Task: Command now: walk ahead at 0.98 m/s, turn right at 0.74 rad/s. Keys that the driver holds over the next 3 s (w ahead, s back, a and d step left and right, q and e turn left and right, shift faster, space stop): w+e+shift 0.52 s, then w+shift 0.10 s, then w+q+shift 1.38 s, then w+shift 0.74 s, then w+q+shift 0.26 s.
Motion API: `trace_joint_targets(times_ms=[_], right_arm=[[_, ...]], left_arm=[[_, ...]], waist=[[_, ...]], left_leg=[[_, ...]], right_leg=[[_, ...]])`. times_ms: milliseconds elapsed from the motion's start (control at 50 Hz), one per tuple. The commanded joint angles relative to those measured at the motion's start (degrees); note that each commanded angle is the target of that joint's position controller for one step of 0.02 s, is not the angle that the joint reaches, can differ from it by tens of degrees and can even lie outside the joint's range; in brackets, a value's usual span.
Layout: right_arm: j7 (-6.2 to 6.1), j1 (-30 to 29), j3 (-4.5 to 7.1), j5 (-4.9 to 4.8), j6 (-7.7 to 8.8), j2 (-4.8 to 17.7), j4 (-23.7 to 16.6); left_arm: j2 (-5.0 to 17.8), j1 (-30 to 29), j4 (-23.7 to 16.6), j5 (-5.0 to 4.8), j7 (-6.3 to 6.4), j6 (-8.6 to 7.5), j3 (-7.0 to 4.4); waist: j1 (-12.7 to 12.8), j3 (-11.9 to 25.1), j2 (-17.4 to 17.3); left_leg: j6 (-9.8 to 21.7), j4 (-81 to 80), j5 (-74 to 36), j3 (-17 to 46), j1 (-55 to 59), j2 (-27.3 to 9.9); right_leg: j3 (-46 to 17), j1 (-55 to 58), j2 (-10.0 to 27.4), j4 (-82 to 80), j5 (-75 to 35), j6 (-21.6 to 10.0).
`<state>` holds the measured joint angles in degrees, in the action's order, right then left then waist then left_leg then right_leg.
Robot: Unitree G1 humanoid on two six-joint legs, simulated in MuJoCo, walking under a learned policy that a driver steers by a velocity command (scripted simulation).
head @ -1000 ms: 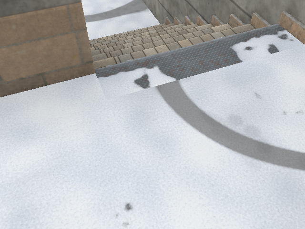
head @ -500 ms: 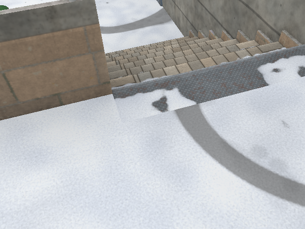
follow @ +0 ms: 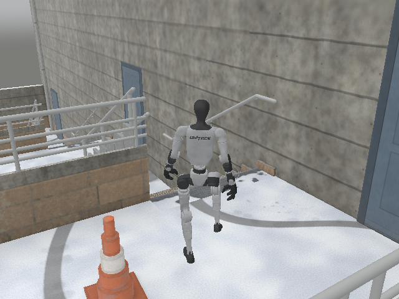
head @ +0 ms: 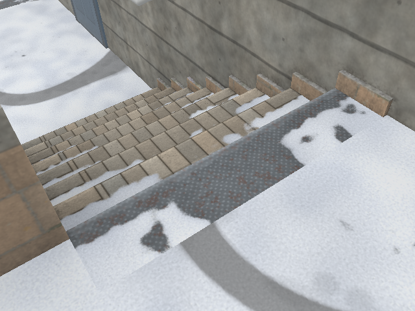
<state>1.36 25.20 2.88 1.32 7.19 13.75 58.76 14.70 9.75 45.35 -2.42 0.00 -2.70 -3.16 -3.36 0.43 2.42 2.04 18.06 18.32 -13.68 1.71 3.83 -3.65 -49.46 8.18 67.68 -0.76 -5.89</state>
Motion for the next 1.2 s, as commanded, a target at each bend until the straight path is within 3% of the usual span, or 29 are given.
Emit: trace_joint_targets(times_ms=[20,120,160,200,220,240,260,300,320,380,440,480,560,620,640,660,680,700,720,740,800,880,1000,1020,1040,1060,1100,1120,1200], right_arm=[[-1.64,-7.0,0.05,0.39,1.59,5.5,-5.7],[-4.06,-4.3,0.56,-0.02,-0.37,11.6,-7.2],[-5.41,-6.3,1.54,-0.09,-1.93,15.2,-8.9],[-3.91,-15.9,2.22,-1.26,-2.35,15.9,-13.1],[-1.77,-18.3,-0.6,-0.56,-0.38,4.6,-14.7],[-0.21,-10.8,-2.77,-2.76,3.02,-2.2,-19.8],[0.71,-16.0,-2.38,-3.24,5.56,2.8,-22.8],[0.33,-18.2,-1.56,-3.21,5.68,4.6,-24.0],[0.05,-16.4,-1.5,-2.07,4.6,4.2,-23.7],[-1.25,-16.4,-0.36,-1.14,1.59,6.3,-24.1],[-2.22,-28.6,-1.42,0.37,1.23,2.5,-29.2],[-2.27,-32.5,-1.31,-0.98,1.04,1.2,-31.2],[-1.97,-32.5,1.57,-3.86,1.78,6.5,-32.3],[-1.62,-11.4,4.27,-3.58,2.71,11.2,-27.9],[-1.96,3.2,4.4,-3.31,1.8,14.4,-25.0],[-0.28,4.6,4.97,-1.34,2.11,17.1,-21.0],[-0.12,1.8,3.58,-1.73,1.5,8.9,-22.4],[-0.46,0.5,2.8,-1.67,0.63,5.8,-21.7],[0.0,-0.1,2.78,-1.4,0.3,7.0,-21.0],[0.48,-1.5,2.71,-1.47,0.44,7.2,-20.4],[0.69,-2.4,1.24,-2.7,0.18,3.7,-18.9],[-0.85,-4.3,2.39,-3.74,-0.62,8.4,-19.5],[-1.35,1.1,2.23,-4.32,-2.09,8.2,-18.3],[-1.26,-1.0,1.96,-4.4,-3.46,7.7,-19.4],[-1.5,2.1,0.43,-1.03,-3.8,1.7,-21.9],[-1.33,11.5,-0.22,-3.26,-3.57,2.6,-23.3],[-1.39,0.6,0.73,-3.38,-5.36,7.4,-24.3],[-0.96,-3.1,-0.16,-3.26,-4.8,4.4,-24.7],[0.14,-9.9,-0.6,-3.54,-6.02,2.3,-28.3]], left_arm=[[0.7,-0.9,-3.2,0.45,-1.23,-0.5,0.22],[2.0,-8.7,-8.8,0.15,-4.97,-2.23,-0.19],[5.5,0.9,-7.8,-0.61,-5.24,-1.22,-2.02],[14.4,28.2,-1.1,-0.38,-3.66,0.61,-6.37],[13.0,28.8,2.5,-0.02,-2.68,1.4,-5.57],[10.2,21.9,-1.8,2.58,-2.86,-0.24,-3.54],[5.9,22.4,-2.4,3.24,-3.0,-1.54,-2.71],[5.4,16.9,-3.6,2.32,-3.78,-3.52,-2.44],[5.8,12.2,-5.0,2.03,-3.62,-4.05,-2.32],[4.4,7.9,-6.6,1.27,-1.63,-3.72,-1.54],[4.4,10.1,-6.2,0.55,0.71,-3.0,-1.6],[5.8,11.6,-5.5,0.4,0.83,-2.37,-2.21],[4.7,14.2,-3.9,-0.4,1.13,-2.02,-2.74],[4.7,9.5,-5.4,2.45,0.29,-1.52,-2.3],[-0.1,8.5,-7.2,4.68,-0.38,-2.1,-0.49],[-3.9,22.3,-7.0,-1.27,-0.81,-2.93,0.74],[1.4,18.6,-5.2,-2.07,-0.35,-2.91,0.74],[3.5,7.9,-7.3,-0.66,-0.77,-3.27,0.82],[2.9,0.3,-9.4,1.42,-0.69,-4.05,1.05],[2.3,-3.6,-11.4,3.14,-0.51,-4.89,1.03],[0.7,-3.2,-12.9,2.87,-0.59,-5.32,1.57],[0.2,-9.9,-15.2,3.03,-1.27,-6.35,2.61],[7.3,-7.3,-15.0,0.94,0.02,-6.46,-1.28],[11.2,4.7,-14.0,2.27,1.14,-6.23,-2.83],[16.7,16.3,-12.5,2.36,2.0,-5.09,-3.89],[18.3,18.2,-11.4,4.01,1.05,-5.09,-3.76],[9.2,12.1,-11.7,3.35,1.96,-3.5,-1.75],[5.8,10.6,-9.8,1.73,1.06,-3.33,-1.02],[5.4,5.4,-6.5,3.02,0.38,-3.74,-0.64]], waist=[[3.2,-10.2,-1.3],[3.1,-7.7,-3.2],[9.6,-1.2,-9.3],[23.2,9.2,-9.0],[18.4,0.0,11.4],[6.8,7.5,22.6],[9.9,11.2,13.5],[3.7,2.9,-9.2],[0.7,1.1,-11.1],[-1.5,-3.7,-9.8],[3.5,-6.1,-4.4],[6.6,-4.7,0.1],[8.0,-1.8,5.1],[-4.0,11.4,7.2],[-8.4,20.7,-1.9],[0.8,25.2,-37.2],[-2.2,15.2,-25.5],[-4.0,7.4,-13.8],[-3.3,2.5,-2.3],[-1.7,0.5,-0.2],[3.0,-1.3,-5.3],[3.0,-3.7,-5.4],[5.7,-1.3,-7.9],[12.2,4.5,-9.1],[11.7,16.4,6.4],[7.0,25.6,19.7],[7.8,10.0,6.2],[7.4,7.4,7.4],[3.6,-4.5,5.6]], left_leg=[[1.9,-12.6,-20.1,2.2,-11.7,-14.6],[-2.7,-3.8,-60.1,-3.4,1.6,-16.1],[-1.7,10.1,-85.7,-3.6,2.9,-18.1],[1.0,43.5,-81.3,-0.9,-11.3,-16.0],[0.2,71.3,-3.2,1.7,-31.4,-3.0],[0.8,85.0,15.4,15.4,-51.8,3.1],[4.6,81.9,9.1,22.9,-55.9,0.8],[5.2,69.3,0.8,22.9,-51.7,-4.0],[3.4,64.8,-1.1,23.8,-47.2,-5.6],[-2.0,51.0,-2.8,21.5,-39.3,-8.5],[-4.8,30.2,-18.1,16.6,-31.3,-6.1],[-5.7,19.1,-23.5,14.7,-24.6,-2.8],[-5.7,9.2,-22.9,18.2,-24.0,-2.7],[0.5,13.0,-15.5,17.3,-3.2,-5.4],[3.2,16.2,-4.1,29.3,14.7,-12.9],[16.5,-0.8,21.3,70.1,27.0,-26.8],[15.6,-3.7,34.4,73.2,22.9,-24.3],[13.7,-3.1,26.7,62.2,15.3,-21.3],[12.7,-3.5,14.9,55.1,6.5,-17.9],[12.6,-3.5,7.2,50.9,0.9,-15.4],[13.2,-5.5,-2.8,43.8,-7.7,-11.0],[12.1,-6.9,-8.6,37.1,-22.9,-9.7],[6.2,4.6,-16.5,36.8,-21.6,-7.9],[0.9,26.7,-15.8,30.2,-27.5,-0.8],[-1.0,45.8,17.2,25.9,-38.6,3.1],[-2.3,60.1,20.2,28.3,-48.1,0.8],[-3.8,67.1,8.8,22.9,-55.9,-5.4],[-1.2,62.4,3.7,19.1,-55.6,-9.6],[-0.5,57.7,-1.6,19.1,-51.4,-13.0]], right_leg=[[1.3,2.0,0.2,-7.5,-9.4,-0.2],[13.6,9.2,-6.1,-22.9,-7.4,-3.1],[16.8,22.6,-10.8,-20.3,0.8,-4.0],[10.0,55.9,-11.2,-26.3,4.8,-8.6],[0.1,59.7,-7.7,-28.9,6.6,-10.9],[-33.2,69.6,1.0,-38.5,20.1,-22.4],[-45.3,70.1,4.5,-51.2,32.6,-21.6],[-42.1,53.3,4.0,-55.0,34.0,-16.3],[-39.0,44.5,1.7,-54.6,31.5,-16.1],[-25.4,29.4,-5.2,-56.0,20.2,-14.0],[-16.2,20.8,-10.7,-54.4,9.6,-11.3],[-15.5,19.7,-12.2,-53.1,11.0,-8.4],[-21.4,35.7,-8.2,-45.9,10.8,-6.6],[-17.4,40.4,-7.7,-21.6,-17.4,-3.1],[-12.7,29.0,-10.2,0.0,-3.5,-2.1],[-9.3,7.3,-16.8,16.6,29.8,1.1],[-9.0,-0.8,-11.0,19.6,26.3,0.0],[-6.6,-2.1,-9.7,19.9,23.4,-0.5],[-4.5,0.2,-8.3,16.2,21.8,-0.6],[-4.4,2.0,-6.9,10.0,20.8,-0.6],[-3.2,8.2,-4.6,-3.3,21.0,1.6],[0.0,23.2,-6.2,-24.3,8.7,4.7],[0.6,44.3,-9.8,-37.9,8.7,4.6],[-6.3,57.1,-2.2,-39.2,3.6,3.0],[-23.3,74.0,13.4,-35.4,-14.4,2.5],[-51.8,79.2,25.6,-41.5,-5.7,-8.2],[-32.6,65.8,18.2,-44.6,2.3,-6.3],[-21.1,59.2,11.0,-48.7,30.5,-3.3],[-9.9,41.6,9.4,-57.2,22.7,-3.4]])
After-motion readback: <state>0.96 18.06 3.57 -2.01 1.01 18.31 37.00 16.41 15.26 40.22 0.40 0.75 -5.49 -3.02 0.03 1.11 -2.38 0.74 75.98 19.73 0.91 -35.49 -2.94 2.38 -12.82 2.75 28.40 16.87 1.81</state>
